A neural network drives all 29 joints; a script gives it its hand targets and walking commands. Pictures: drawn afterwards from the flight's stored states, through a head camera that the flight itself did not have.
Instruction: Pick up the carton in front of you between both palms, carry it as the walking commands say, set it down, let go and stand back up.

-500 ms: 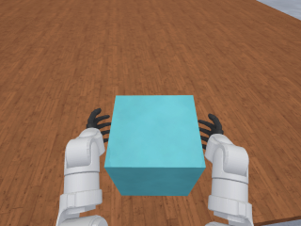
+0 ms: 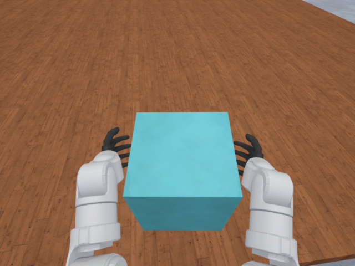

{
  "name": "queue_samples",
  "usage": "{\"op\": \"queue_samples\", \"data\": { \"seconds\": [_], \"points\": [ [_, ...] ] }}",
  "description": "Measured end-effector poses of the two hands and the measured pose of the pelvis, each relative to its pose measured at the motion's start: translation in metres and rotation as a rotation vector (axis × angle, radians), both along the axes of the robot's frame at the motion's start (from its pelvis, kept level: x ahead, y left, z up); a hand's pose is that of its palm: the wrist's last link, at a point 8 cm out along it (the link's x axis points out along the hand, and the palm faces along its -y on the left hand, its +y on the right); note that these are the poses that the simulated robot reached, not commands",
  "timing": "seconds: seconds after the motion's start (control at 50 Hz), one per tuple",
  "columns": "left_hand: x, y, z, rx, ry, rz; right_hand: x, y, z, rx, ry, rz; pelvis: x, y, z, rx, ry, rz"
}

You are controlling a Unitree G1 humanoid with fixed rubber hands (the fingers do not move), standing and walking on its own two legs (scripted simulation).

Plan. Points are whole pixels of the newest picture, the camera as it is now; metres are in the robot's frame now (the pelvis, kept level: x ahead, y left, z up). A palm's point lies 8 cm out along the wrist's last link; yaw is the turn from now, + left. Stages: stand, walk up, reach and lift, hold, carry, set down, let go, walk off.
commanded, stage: carry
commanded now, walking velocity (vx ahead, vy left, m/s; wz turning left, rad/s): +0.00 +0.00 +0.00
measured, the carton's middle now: (182, 175) +0.35 +0.00 +0.03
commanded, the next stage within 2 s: none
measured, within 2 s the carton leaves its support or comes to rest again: neither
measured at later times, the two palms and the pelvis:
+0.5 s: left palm (125, 126) +0.40 +0.14 +0.14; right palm (259, 130) +0.40 -0.17 +0.15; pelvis +0.06 -0.02 +0.00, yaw -1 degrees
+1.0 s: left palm (151, 74) +0.67 +0.11 +0.13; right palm (246, 76) +0.67 -0.20 +0.14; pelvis +0.32 -0.06 +0.01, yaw +0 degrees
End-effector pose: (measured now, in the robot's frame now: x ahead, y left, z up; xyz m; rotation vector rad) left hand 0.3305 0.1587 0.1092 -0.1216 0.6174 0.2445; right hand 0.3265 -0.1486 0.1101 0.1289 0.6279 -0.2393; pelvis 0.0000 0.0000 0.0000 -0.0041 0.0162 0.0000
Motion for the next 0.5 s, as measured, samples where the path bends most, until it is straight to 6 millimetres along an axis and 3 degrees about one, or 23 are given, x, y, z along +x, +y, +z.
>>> {"op": "queue_samples", "data": {
  "seconds": [0.2,0.28,0.4,0.5],
  "points": [
    [0.001,0.0,0.001,-0.004,-0.004,0.001,0.001,0.0,0.001,0.008,-0.003,0.0,0.003,0.0,0.0,0.002,0.003,0.0],
    [0.011,-0.003,0.009,-0.004,-0.032,0.004,0.009,-0.002,0.007,0.026,-0.029,-0.001,0.012,-0.004,0.0,0.001,0.013,-0.007],
    [0.044,-0.019,0.03,0.0,-0.1,-0.006,0.042,-0.021,0.024,-0.001,-0.103,-0.014,0.036,-0.015,-0.004,-0.015,0.029,-0.009],
    [0.071,-0.022,0.034,-0.017,-0.074,-0.01,0.077,-0.024,0.037,-0.006,-0.09,-0.015,0.064,-0.016,0.002,0.008,0.056,-0.012]
  ]
}}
